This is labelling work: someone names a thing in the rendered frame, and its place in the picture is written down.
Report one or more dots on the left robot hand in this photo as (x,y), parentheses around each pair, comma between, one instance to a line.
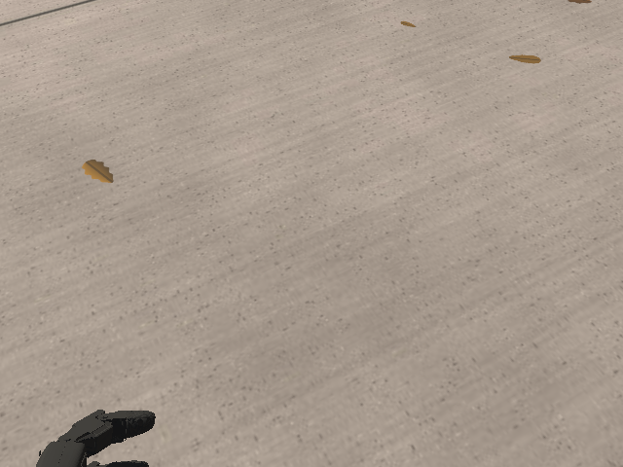
(94,433)

